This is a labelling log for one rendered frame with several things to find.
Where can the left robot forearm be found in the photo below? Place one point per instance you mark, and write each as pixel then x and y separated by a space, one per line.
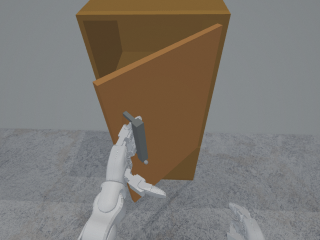
pixel 109 207

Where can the handle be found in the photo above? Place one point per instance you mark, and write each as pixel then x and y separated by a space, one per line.
pixel 139 136

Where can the robot left hand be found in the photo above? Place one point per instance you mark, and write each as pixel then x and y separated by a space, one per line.
pixel 119 160

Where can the robot right hand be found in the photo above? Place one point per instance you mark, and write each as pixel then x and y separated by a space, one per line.
pixel 249 230

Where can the cupboard door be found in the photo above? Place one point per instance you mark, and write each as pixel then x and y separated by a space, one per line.
pixel 169 89

